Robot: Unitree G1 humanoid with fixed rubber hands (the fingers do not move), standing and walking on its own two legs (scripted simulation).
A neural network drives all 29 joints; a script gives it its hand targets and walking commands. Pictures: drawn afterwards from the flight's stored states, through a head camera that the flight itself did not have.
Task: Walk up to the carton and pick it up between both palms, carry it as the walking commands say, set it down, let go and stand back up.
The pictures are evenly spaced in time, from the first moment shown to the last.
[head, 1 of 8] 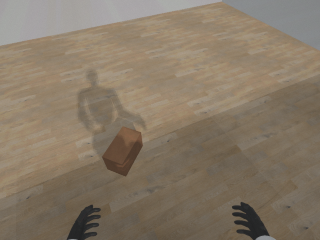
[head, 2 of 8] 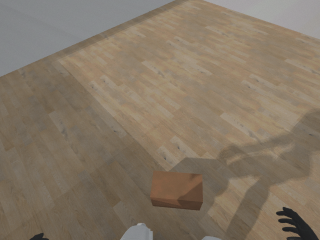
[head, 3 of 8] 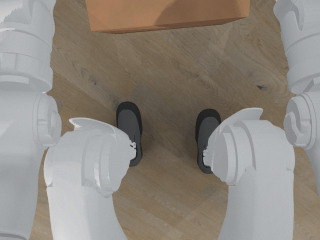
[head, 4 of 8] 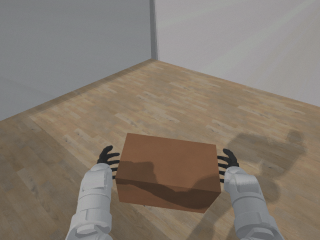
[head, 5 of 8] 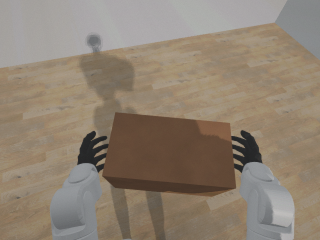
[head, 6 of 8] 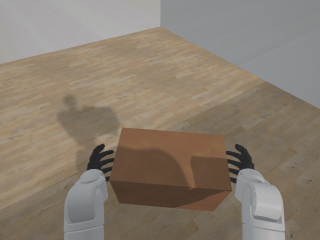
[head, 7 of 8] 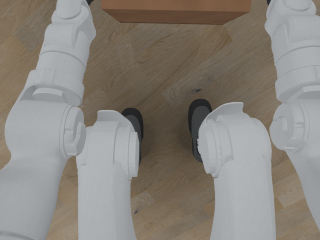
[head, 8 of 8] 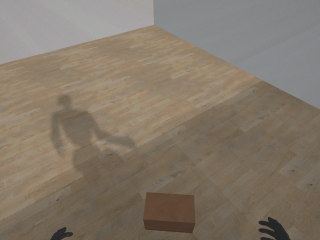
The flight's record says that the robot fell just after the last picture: no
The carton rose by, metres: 0.74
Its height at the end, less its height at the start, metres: +0.00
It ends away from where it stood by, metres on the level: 1.00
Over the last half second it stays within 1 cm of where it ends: yes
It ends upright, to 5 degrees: yes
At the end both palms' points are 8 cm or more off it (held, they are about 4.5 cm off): yes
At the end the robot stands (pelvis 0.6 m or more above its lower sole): yes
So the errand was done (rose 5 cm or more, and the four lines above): yes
